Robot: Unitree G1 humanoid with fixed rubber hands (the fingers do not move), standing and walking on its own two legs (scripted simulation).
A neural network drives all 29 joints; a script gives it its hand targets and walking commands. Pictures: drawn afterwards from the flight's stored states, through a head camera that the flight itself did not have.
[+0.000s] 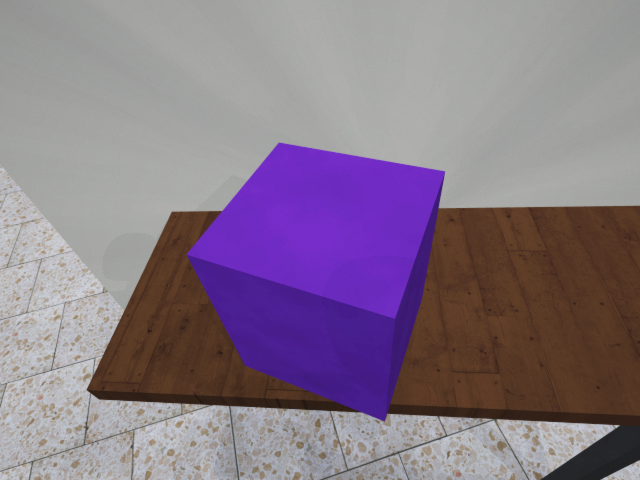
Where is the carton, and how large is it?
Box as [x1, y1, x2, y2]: [186, 143, 444, 420]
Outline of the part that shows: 278,143 186,254 245,365 384,420 422,295 444,171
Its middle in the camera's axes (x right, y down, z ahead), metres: +0.02 +0.05 +0.50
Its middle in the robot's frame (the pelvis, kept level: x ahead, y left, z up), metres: +0.36 +0.03 +0.07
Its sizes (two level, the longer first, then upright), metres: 0.210 0.200 0.250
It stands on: a table, 0.70 m high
